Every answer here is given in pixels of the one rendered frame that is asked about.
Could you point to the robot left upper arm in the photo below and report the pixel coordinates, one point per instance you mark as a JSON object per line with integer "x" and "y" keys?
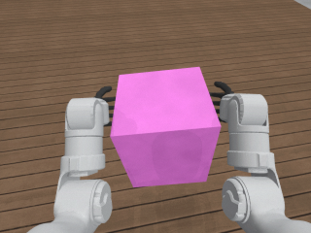
{"x": 80, "y": 207}

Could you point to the robot right upper arm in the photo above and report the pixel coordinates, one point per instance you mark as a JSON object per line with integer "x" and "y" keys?
{"x": 257, "y": 205}

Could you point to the left robot hand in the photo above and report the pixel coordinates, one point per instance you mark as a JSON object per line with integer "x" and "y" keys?
{"x": 99, "y": 95}

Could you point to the right robot hand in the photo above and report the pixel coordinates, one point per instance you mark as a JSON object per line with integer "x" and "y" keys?
{"x": 227, "y": 91}

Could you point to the carton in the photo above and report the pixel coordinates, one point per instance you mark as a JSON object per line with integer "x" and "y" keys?
{"x": 165, "y": 127}

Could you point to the right robot forearm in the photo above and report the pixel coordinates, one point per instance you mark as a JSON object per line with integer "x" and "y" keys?
{"x": 246, "y": 115}

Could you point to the left robot forearm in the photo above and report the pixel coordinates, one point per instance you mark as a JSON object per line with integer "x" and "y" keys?
{"x": 83, "y": 151}

